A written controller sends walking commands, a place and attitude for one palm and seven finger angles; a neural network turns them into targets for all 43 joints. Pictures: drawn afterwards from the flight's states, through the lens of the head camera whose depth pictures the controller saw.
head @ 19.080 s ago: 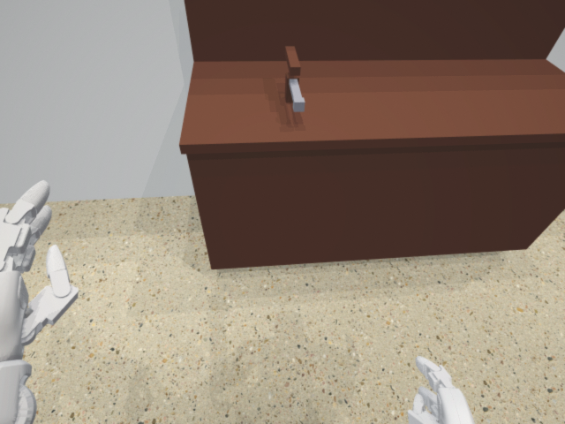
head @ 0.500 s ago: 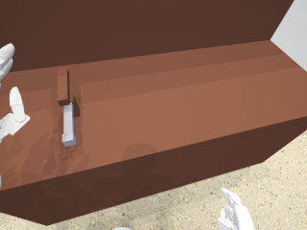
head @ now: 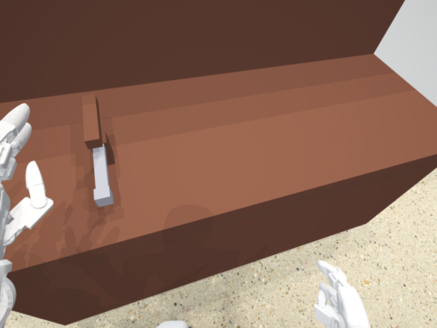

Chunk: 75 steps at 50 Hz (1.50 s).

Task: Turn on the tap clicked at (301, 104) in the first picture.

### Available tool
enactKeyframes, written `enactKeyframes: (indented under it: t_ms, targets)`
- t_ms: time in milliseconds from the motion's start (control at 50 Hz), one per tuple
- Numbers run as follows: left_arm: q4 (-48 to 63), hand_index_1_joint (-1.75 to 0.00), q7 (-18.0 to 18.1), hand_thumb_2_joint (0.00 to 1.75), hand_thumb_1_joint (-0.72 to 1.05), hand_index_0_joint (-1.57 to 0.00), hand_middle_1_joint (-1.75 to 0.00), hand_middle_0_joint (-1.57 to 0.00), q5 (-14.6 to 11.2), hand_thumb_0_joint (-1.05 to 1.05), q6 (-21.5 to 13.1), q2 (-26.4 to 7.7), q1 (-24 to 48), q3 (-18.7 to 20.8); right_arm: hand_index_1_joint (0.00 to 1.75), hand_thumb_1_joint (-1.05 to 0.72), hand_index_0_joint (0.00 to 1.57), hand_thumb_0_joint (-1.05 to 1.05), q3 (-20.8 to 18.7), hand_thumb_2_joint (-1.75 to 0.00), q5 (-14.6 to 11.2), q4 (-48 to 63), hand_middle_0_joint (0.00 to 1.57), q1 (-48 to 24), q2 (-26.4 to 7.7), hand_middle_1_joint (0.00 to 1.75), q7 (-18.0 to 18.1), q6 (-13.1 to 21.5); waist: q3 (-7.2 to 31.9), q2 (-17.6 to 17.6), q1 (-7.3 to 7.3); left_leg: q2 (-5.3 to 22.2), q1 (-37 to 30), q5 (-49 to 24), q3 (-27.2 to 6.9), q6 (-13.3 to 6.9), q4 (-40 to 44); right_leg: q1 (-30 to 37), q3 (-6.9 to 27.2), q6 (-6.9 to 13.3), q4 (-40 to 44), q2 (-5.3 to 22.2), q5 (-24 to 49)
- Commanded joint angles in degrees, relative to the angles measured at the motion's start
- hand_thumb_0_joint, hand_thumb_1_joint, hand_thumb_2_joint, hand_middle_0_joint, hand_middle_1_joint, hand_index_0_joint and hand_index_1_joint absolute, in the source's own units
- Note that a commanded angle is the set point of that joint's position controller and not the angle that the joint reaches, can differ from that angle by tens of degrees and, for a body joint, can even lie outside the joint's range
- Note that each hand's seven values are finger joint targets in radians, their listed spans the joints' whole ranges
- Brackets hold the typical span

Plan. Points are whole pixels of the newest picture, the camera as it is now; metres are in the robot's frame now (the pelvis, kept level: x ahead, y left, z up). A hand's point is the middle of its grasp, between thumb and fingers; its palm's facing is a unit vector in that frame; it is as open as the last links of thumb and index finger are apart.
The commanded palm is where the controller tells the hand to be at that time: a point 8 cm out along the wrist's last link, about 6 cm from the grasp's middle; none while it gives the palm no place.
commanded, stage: come to a stop and stand still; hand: left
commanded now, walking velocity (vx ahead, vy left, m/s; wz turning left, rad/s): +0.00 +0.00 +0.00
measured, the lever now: (103, 196) +0.32 +0.26 +0.01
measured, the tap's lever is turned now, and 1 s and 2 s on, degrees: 0 0 0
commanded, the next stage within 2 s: look again from close up in 0.72 s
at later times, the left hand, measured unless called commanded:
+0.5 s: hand out of the picture +0.23 +0.29 +0.23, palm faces +0.53 -0.76 -0.39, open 7.4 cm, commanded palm +0.14 +0.29 +0.18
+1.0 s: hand (20, 206) +0.21 +0.26 +0.19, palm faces +0.39 -0.82 -0.42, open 7.4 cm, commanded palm +0.15 +0.30 +0.18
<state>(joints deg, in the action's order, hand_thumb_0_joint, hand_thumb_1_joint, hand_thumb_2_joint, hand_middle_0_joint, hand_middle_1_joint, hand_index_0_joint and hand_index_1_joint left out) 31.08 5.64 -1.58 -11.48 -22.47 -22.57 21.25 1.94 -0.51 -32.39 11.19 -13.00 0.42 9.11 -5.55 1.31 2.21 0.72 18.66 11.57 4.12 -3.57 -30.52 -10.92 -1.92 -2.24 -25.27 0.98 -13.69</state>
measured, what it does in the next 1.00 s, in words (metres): stands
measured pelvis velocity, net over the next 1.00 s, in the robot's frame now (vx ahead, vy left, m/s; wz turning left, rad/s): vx -0.01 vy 0.02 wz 0.00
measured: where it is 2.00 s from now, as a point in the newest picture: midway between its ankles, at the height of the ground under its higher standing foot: outside the picture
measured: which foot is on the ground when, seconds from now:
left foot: down 0.00-1.00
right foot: down 0.00-1.00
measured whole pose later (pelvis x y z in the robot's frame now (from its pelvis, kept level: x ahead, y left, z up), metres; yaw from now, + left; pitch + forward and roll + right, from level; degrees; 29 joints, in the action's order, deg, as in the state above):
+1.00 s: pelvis -0.01 +0.02 +0.00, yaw +0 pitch -1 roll -3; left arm 29.4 5.0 -1.4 -14.4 -22.8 -23.1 22.6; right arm 3.3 0.1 -31.8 10.3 -11.0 -0.1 8.0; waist -3.0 -0.7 1.7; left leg -0.3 19.0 11.1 4.7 -4.7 -30.6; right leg -11.4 0.3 -2.9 -25.6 1.1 -13.4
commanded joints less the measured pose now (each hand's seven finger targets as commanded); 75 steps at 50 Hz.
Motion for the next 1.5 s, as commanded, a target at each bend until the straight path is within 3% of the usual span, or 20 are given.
enactKeyframes:
  t_ms: [0,20,100,120,280,300,320,340,360,400,460,580,600,680,760,900,920,1040,1200,1480]
  targets:
    - [6.4,-0.3,0.5,0.9,0.9,-0.2,-0.3,-0.2,0.3,0.0,-2.4,-9.9,0.2,7.9,0.3,-0.9,0.2,0.0,-3.7,-0.9,-0.6,8.6,0.2,-3.8,-8.2,0.3,1.1,2.1,10.1,-3.9,-1.24,6.9,-8.4,3.1,-7.8,1.7,8.2,-2.7,1.2,3.3,4.0,2.1,4.4]
    - [5.0,-0.3,0.1,0.9,0.9,-0.2,-0.3,-0.2,0.0,0.0,-2.5,-6.4,0.2,5.3,0.3,-0.9,0.2,0.0,-3.3,-0.9,-0.3,8.6,0.2,-3.4,-7.4,0.3,1.1,1.4,9.4,-3.2,-1.66,6.9,-7.3,4.4,-8.0,1.7,8.4,-2.9,0.8,3.3,4.3,1.9,4.3]
    - [4.8,-0.3,-0.2,0.9,0.9,-0.2,-0.3,-0.2,-0.1,0.0,-2.3,-9.8,2.8,8.1,0.3,-0.9,0.2,0.0,-3.2,-0.9,-0.7,9.4,0.2,-4.7,-7.2,0.3,1.7,0.7,8.7,-4.7,-1.52,6.9,-6.5,9.2,-8.4,1.9,10.1,-3.4,1.8,3.3,4.8,2.1,1.6]
    - [4.8,-0.3,-0.5,0.9,0.9,-0.2,-0.3,-0.2,-0.3,0.0,-2.5,-6.6,2.7,5.0,0.3,-0.9,0.2,0.0,-2.8,-0.9,-0.3,9.5,0.2,-4.4,-6.5,0.3,1.6,0.5,9.1,-5.5,-1.67,7.0,-6.2,9.8,-8.3,1.6,10.1,-3.1,1.5,3.3,4.9,2.0,2.0]
    - [11.4,-0.3,-0.2,0.9,0.9,-0.2,-0.3,-0.2,-0.3,0.0,-2.1,-7.7,3.4,4.0,0.3,-0.9,0.2,0.0,-2.5,-0.9,-0.6,10.1,0.2,-4.6,-6.3,0.3,1.7,2.0,11.2,-7.1,-1.17,7.1,-7.6,7.3,-8.4,1.7,10.7,-1.1,1.6,3.2,4.5,2.2,3.3]
    - [32.2,-0.3,2.0,0.9,0.9,-0.2,-0.3,-0.2,4.5,0.0,-12.9,-58.1,59.5,25.7,0.3,-0.9,0.2,0.0,3.9,-0.9,-3.4,14.4,0.2,1.7,-10.7,0.3,5.9,2.3,10.8,-20.5,-4.59,4.5,5.5,19.3,-10.6,-0.7,10.8,6.9,3.2,-1.4,-5.9,-1.8,-3.6]
    - [6.5,-0.3,1.4,0.9,0.9,-0.2,-0.3,-0.2,5.1,0.0,-8.7,-22.9,34.4,17.8,0.3,-0.9,0.2,0.0,-0.1,-0.9,-1.5,11.0,0.2,-2.2,-0.1,0.3,4.7,3.6,12.3,-6.3,0.3,9.6,0.0,17.4,-14.4,0.2,9.8,-8.3,1.6,2.1,-4.8,3.2,-10.8]
    - [4.3,-0.3,1.0,0.9,0.9,-0.2,-0.3,-0.2,3.0,0.0,-6.9,-18.8,26.4,12.9,0.3,-0.9,0.2,0.0,0.4,-0.9,0.0,9.1,0.2,-5.6,-3.3,0.3,2.5,3.0,10.2,-2.5,-0.52,7.7,-1.7,15.8,-11.0,1.7,12.0,-6.3,0.9,3.0,-1.4,1.7,-9.9]
    - [0.0,-0.3,1.4,0.9,0.9,-0.2,-0.3,-0.2,2.3,0.0,-6.6,-20.7,23.0,13.8,0.3,-0.9,0.2,0.0,-2.2,-0.9,1.0,8.6,0.2,-4.5,-8.5,0.3,1.5,3.1,10.3,-5.6,0.42,6.0,-4.2,15.6,-9.0,2.5,9.8,-7.8,4.1,4.6,0.6,1.1,-5.1]
    - [-3.3,-0.3,0.3,0.9,0.9,-0.2,-0.3,-0.2,0.4,0.0,-7.1,-14.1,12.9,9.6,0.3,-0.9,0.2,0.0,-2.9,-0.9,1.0,7.8,0.2,-2.5,-7.6,0.3,-0.1,3.3,15.1,-9.1,-0.16,5.2,-7.6,11.9,-8.8,3.0,7.5,-7.9,5.3,5.3,0.1,2.6,-1.4]
    - [3.3,-0.3,-0.3,0.9,0.9,-0.2,-0.3,-0.2,-1.0,0.0,-7.2,-8.2,3.4,4.4,0.3,-0.9,0.2,0.0,-4.1,-0.9,0.1,8.9,0.2,-0.1,-8.5,0.3,-2.1,3.1,12.1,-6.9,0.13,5.0,-6.0,9.4,-7.8,2.5,6.7,-6.9,5.0,4.9,2.7,3.3,2.3]
    - [4.1,-0.3,0.8,0.9,0.9,-0.2,-0.3,-0.2,-1.7,0.0,-7.1,-11.7,2.5,8.7,0.3,-0.9,0.2,0.0,-3.7,-0.9,-0.2,8.2,0.2,-3.0,-7.4,0.3,-1.5,2.9,8.4,3.1,-0.56,5.5,-5.2,7.9,-7.8,2.4,8.1,-7.5,4.4,3.6,3.9,2.9,1.1]
    - [6.6,-0.3,1.2,0.9,0.9,-0.2,-0.3,-0.2,-1.5,0.0,-7.4,-16.2,6.2,11.7,0.3,-0.9,0.2,0.0,-3.5,-0.9,-0.2,8.4,0.2,-4.2,-7.9,0.3,-0.9,2.4,9.0,0.8,-0.72,5.6,-5.1,8.1,-8.3,2.4,9.5,-7.1,4.3,3.6,2.5,2.8,0.5]
    - [9.7,-0.3,1.0,0.9,0.9,-0.2,-0.3,-0.2,-0.5,0.0,-7.4,-13.8,9.9,8.8,0.3,-0.9,0.2,0.0,-2.9,-0.9,0.0,8.0,0.2,-3.9,-6.8,0.3,0.0,2.8,12.2,-12.2,-0.66,6.6,-4.9,9.1,-9.6,1.8,11.2,-2.7,2.6,3.4,-0.7,2.3,1.4]
    - [16.2,-0.3,0.9,0.9,0.9,-0.2,-0.3,-0.2,0.2,0.0,-6.6,-11.2,6.5,6.4,0.3,-0.9,0.2,0.0,-2.6,-0.9,0.3,7.9,0.2,-3.1,-6.6,0.3,-0.2,3.8,16.5,-15.2,-0.59,6.7,-11.3,-3.3,-8.7,2.0,7.8,-2.5,1.1,3.6,-0.6,1.5,3.4]
    - [4.8,-0.3,0.6,0.9,0.9,-0.2,-0.3,-0.2,-0.1,0.0,-4.0,-9.0,-1.0,8.9,0.3,-0.9,0.2,0.0,-3.3,-0.9,0.0,7.9,0.2,-2.9,-7.3,0.3,0.3,1.7,11.9,-4.8,-1.64,7.1,-9.7,-2.8,-8.5,2.9,7.6,-3.3,1.8,3.2,2.0,1.1,4.9]
    - [2.9,-0.3,0.2,0.9,0.9,-0.2,-0.3,-0.2,-0.4,0.0,-3.8,-5.5,-0.5,6.1,0.3,-0.9,0.2,0.0,-2.9,-0.9,0.1,7.9,0.2,-2.6,-6.7,0.3,0.3,1.0,10.1,-4.6,-1.92,7.3,-8.1,1.1,-8.8,3.1,8.9,-4.1,1.2,3.0,2.1,0.8,3.6]
    - [2.7,-0.3,-0.2,0.9,0.9,-0.2,-0.3,-0.2,0.0,0.0,-2.9,-6.3,5.8,4.6,0.3,-0.9,0.2,0.0,-2.5,-0.9,-0.6,9.6,0.2,-4.2,-6.0,0.3,1.2,-0.1,7.8,-4.3,-1.91,7.4,-4.9,16.4,-9.5,2.0,12.5,-3.8,3.1,2.7,4.0,1.0,0.3]
    - [11.6,-0.3,0.9,0.9,0.9,-0.2,-0.3,-0.2,0.5,0.0,-2.7,-10.4,6.1,6.6,0.3,-0.9,0.2,0.0,-2.3,-0.9,-0.2,10.1,0.2,-5.6,-6.1,0.3,1.5,1.2,12.5,-8.0,-1.01,6.1,-7.5,7.8,-7.5,1.6,9.9,-0.4,4.1,3.4,3.7,2.0,5.1]
    - [6.2,-0.3,-1.5,0.9,0.9,-0.2,-0.3,-0.2,-1.6,0.0,-2.9,-6.7,3.3,4.1,0.3,-0.9,0.2,0.0,-3.5,-0.9,-0.7,9.8,0.2,-3.3,-5.7,0.3,0.7,0.5,10.4,-5.7,-2.1,8.9,-8.9,5.8,-8.0,1.7,9.2,-3.0,2.4,2.8,5.6,0.1,5.0]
